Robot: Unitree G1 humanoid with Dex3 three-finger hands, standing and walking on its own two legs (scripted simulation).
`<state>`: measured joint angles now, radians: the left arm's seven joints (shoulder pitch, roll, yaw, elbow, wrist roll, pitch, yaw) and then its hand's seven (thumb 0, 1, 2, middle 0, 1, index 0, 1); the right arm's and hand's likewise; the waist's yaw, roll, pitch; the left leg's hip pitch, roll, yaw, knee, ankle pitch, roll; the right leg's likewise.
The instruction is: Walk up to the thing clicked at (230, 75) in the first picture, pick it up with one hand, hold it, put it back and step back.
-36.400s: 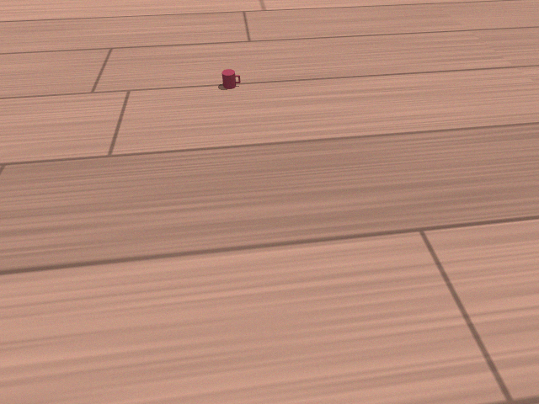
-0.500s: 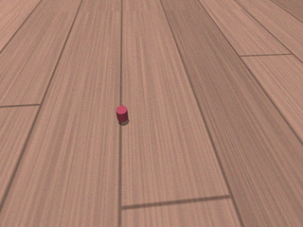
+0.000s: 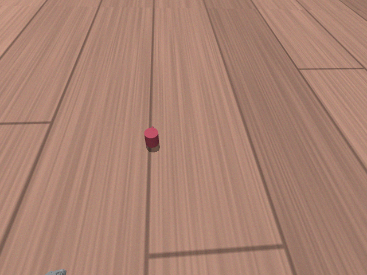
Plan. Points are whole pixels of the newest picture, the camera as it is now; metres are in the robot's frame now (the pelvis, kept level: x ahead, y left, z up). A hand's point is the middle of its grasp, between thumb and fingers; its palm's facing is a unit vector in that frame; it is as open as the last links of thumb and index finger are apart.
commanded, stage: step back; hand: left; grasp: from above
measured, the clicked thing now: (152, 135) +1.03 +0.22 -0.71
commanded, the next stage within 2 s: stand in 0.20 s
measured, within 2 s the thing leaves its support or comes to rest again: neither
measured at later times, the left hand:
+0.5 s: hand out of the picture +0.07 +0.24 -0.14, palm faces -0.01 -0.94 -0.34, open 7.4 cm
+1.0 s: hand out of the picture +0.05 +0.24 -0.14, palm faces -0.02 -0.94 -0.35, open 7.4 cm
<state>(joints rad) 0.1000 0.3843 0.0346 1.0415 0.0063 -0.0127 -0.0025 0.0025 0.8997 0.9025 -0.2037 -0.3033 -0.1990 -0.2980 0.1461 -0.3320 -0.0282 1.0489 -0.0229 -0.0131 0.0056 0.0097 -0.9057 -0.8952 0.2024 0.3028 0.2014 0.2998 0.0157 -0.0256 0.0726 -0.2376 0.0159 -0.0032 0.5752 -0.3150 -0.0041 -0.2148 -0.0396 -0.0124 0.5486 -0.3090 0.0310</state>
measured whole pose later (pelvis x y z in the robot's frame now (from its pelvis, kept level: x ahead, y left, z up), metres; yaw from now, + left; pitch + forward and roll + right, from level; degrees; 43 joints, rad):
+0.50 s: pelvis -0.01 -0.01 +0.01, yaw +0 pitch -3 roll +0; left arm 0.08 0.34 0.00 1.14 0.01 -0.02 -0.01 0.00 0.90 0.90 -0.20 -0.30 -0.20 -0.30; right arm 0.05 -0.34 -0.01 1.10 -0.01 -0.01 0.02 0.01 -0.91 -0.90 0.20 0.30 0.20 0.30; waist 0.01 0.00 0.07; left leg -0.12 0.02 -0.01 0.37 -0.20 -0.02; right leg -0.10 -0.03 -0.02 0.36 -0.20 0.03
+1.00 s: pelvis -0.02 -0.02 +0.02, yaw +0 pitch -2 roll +0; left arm 0.11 0.35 0.00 1.16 0.01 -0.02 -0.01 0.00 0.90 0.90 -0.20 -0.30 -0.20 -0.30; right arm 0.12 -0.35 0.00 1.15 -0.01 -0.01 0.02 0.01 -0.91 -0.90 0.20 0.30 0.20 0.30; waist 0.00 0.02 0.05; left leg -0.13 0.04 -0.02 0.33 -0.16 -0.04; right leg -0.12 -0.02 -0.03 0.34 -0.18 0.01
